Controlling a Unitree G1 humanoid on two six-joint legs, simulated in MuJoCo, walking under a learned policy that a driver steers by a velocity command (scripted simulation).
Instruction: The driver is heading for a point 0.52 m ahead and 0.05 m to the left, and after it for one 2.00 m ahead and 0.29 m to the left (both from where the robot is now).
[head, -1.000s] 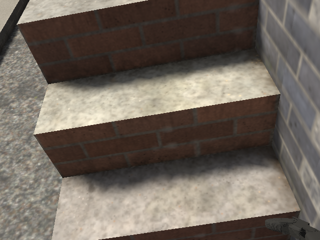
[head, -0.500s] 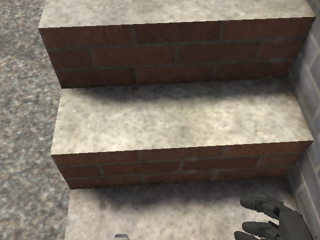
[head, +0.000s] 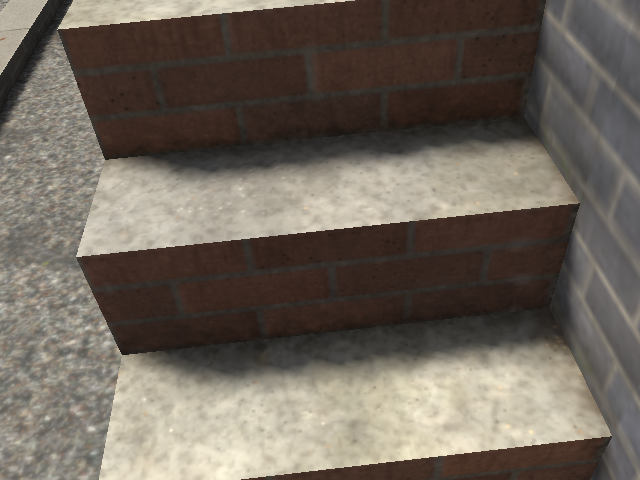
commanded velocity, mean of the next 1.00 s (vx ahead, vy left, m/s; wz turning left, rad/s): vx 0.62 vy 0.46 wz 0.00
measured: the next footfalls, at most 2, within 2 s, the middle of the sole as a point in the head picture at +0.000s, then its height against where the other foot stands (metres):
left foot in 0.38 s outside the picture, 0.22 m higher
right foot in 0.94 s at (456, 389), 0.21 m higher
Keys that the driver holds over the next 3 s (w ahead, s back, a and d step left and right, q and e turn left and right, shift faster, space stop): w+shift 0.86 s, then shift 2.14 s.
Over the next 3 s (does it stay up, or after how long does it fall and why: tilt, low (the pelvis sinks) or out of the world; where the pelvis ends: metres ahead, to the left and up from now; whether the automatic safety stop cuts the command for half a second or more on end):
stays up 0.49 0.06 0.50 its command is cut before an obstacle from the start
